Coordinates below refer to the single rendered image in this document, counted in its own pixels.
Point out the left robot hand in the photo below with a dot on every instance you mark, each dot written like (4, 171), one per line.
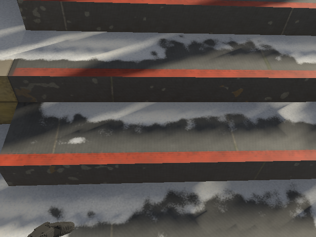
(55, 229)

